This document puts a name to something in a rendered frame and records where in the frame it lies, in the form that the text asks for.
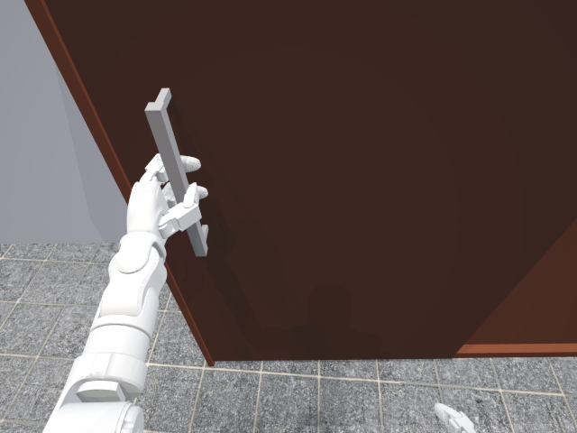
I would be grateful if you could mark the right robot hand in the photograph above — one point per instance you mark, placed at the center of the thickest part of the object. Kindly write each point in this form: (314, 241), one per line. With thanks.
(455, 421)

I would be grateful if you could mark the left robot hand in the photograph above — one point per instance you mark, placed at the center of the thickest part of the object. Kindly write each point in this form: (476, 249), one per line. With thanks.
(148, 204)

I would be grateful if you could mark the robot left forearm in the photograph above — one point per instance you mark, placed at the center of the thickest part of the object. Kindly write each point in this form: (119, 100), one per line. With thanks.
(112, 367)

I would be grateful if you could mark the wardrobe door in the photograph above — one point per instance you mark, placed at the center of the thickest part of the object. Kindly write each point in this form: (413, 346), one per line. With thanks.
(542, 308)
(381, 174)

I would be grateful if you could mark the robot left upper arm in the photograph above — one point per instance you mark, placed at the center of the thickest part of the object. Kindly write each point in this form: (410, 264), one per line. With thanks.
(98, 417)

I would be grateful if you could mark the handle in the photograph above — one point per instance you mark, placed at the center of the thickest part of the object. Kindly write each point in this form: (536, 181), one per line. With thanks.
(158, 119)

